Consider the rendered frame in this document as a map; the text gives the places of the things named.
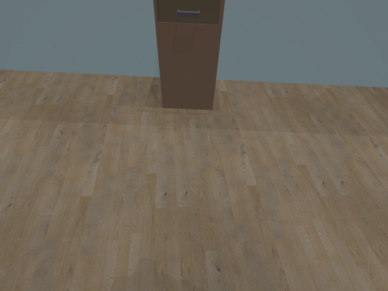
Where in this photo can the cabinet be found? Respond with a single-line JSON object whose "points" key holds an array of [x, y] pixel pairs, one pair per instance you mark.
{"points": [[188, 60]]}

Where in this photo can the handle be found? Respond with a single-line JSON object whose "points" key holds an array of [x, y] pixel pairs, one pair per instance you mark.
{"points": [[188, 14]]}

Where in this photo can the drawer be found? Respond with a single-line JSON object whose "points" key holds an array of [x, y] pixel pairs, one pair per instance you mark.
{"points": [[209, 11]]}

